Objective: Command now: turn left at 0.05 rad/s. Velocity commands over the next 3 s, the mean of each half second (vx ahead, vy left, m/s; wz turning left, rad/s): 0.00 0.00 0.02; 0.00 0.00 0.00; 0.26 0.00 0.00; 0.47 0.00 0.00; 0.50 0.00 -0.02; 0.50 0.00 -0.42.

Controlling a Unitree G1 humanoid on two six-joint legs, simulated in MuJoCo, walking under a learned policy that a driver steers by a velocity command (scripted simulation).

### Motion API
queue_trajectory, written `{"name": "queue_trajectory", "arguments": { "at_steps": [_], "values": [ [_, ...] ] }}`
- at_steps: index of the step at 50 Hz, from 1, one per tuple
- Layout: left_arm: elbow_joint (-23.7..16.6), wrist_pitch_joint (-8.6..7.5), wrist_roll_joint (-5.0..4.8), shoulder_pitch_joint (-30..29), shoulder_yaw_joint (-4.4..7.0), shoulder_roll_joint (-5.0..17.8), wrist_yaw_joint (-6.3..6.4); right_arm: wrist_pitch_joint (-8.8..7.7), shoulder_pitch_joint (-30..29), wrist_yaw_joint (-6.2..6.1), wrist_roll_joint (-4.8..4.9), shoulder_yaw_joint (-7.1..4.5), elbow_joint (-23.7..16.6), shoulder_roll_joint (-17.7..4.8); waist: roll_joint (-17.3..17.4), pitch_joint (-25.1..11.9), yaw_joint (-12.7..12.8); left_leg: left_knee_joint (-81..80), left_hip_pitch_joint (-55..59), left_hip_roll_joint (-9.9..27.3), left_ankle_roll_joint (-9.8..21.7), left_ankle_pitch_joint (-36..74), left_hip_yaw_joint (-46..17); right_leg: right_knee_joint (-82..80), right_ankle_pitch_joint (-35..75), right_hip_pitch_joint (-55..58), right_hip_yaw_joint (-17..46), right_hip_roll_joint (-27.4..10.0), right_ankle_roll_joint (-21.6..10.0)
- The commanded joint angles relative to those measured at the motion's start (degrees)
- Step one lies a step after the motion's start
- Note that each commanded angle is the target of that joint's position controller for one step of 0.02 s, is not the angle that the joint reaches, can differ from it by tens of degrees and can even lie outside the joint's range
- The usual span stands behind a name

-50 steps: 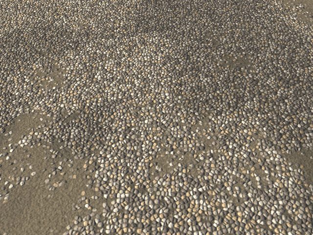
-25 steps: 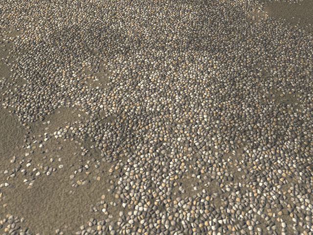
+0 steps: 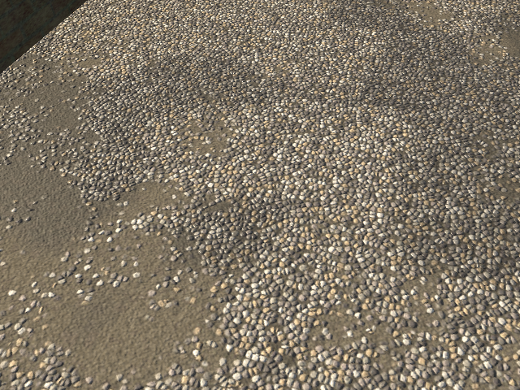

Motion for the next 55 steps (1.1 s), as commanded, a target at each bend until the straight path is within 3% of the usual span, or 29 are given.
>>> {"name": "queue_trajectory", "arguments": {
  "at_steps": [1,4,23,52,53,55],
  "values": [
    [-0.86,-0.07,0.12,0.9,2.11,7.51,-0.03,-0.87,2.1,-0.32,-0.2,-0.79,0.52,-5.18,2.83,-1.27,-1.52,-2.54,2.06,6.55,2.59,14.23,-4.96,-4.62,11.83,0.58,7.09,-6.82,-0.01],
    [0.97,0.23,0.26,1.62,2.04,6.22,-0.04,-0.97,1.92,-0.66,-0.06,-0.77,2.61,-5.52,2.67,0.07,-0.96,-3.13,0.49,6.24,2.42,11.91,-4.84,-5.08,10.86,1.24,7.19,-6.99,-0.1],
    [9.99,0.5,0.2,1.45,1.39,4.49,0.73,-1.39,4.14,-1.23,-0.33,0.42,10.58,-3.01,0.62,2.52,-0.8,-5.01,-2.19,5.85,2.35,5.91,-4.51,-6.58,3.59,1.19,7.47,-6.79,0.12],
    [13.26,0.07,0.15,3.69,0.34,1.68,1.33,-1.22,8.14,-1.71,-0.44,0.95,12.99,0.07,0.58,3.02,-0.98,-3.83,-2.49,5.67,1.76,6.5,-3.45,-6.75,3.54,-0.13,7.79,-6.74,-0.09],
    [13.31,0.12,0.22,4.02,0.4,1.79,1.32,-1.17,8.61,-1.71,-0.56,0.99,13.07,0.32,0.13,2.03,-0.9,-3.53,-2.34,4.93,1.85,2.96,-2.86,-7.34,-1.18,0.08,7.93,-6.42,-0.26],
    [12.94,0.66,0.26,4.6,1.41,4.26,1.31,-0.95,8.75,-1.62,-0.97,0.6,12.32,-0.01,-2.52,2.74,-0.54,1.44,-5.19,1.44,2.78,-8.96,0.35,-8.19,-17.74,-1.35,9.82,-6.17,-2.15]
  ]
}}
Next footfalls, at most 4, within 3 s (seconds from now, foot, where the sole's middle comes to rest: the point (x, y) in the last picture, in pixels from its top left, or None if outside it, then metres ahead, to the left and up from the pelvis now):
1.78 right None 0.41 -0.06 -0.78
2.34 left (246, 312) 0.72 0.09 -0.78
2.90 right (307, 236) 0.99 -0.09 -0.78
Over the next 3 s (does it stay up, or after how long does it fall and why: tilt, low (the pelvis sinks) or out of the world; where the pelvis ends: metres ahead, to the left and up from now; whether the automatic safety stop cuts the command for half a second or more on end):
stays up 0.92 -0.03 -0.01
